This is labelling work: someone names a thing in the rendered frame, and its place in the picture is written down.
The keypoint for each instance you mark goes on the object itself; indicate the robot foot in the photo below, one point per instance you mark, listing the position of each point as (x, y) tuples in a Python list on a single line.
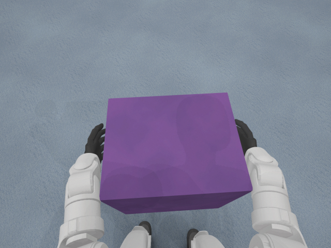
[(190, 236), (147, 226)]

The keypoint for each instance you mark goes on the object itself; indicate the robot right forearm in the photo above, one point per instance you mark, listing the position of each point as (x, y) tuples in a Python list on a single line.
[(271, 208)]

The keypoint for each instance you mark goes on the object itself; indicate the right robot hand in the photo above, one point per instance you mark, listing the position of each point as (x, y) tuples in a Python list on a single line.
[(245, 136)]

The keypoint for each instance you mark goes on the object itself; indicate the left robot hand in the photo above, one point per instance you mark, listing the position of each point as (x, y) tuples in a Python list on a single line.
[(94, 142)]

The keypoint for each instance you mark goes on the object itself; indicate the carton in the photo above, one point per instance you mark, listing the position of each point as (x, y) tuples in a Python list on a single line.
[(172, 153)]

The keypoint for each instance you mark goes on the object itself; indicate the robot left foot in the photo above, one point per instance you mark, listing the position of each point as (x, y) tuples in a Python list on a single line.
[(147, 226)]

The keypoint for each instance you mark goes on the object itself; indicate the robot right foot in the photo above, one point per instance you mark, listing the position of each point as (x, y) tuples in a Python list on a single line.
[(190, 236)]

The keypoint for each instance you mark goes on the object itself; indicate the robot left forearm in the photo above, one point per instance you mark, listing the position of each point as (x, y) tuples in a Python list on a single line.
[(82, 219)]

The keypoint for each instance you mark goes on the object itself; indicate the robot right upper arm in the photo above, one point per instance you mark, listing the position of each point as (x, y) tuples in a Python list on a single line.
[(265, 240)]

